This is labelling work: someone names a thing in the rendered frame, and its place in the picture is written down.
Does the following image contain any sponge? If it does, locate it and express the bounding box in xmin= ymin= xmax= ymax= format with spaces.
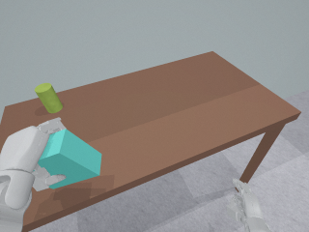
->
xmin=34 ymin=129 xmax=102 ymax=189

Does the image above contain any robot left hand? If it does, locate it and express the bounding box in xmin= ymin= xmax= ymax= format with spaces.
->
xmin=0 ymin=117 xmax=67 ymax=191

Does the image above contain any left robot forearm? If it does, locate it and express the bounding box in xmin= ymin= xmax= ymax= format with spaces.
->
xmin=0 ymin=169 xmax=36 ymax=232

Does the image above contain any robot right hand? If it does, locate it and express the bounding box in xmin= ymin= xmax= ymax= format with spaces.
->
xmin=226 ymin=178 xmax=264 ymax=224

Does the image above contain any right robot forearm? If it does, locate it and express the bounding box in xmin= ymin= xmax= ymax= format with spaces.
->
xmin=244 ymin=217 xmax=271 ymax=232

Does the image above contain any table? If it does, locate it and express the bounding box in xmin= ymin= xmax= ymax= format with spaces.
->
xmin=0 ymin=51 xmax=301 ymax=232

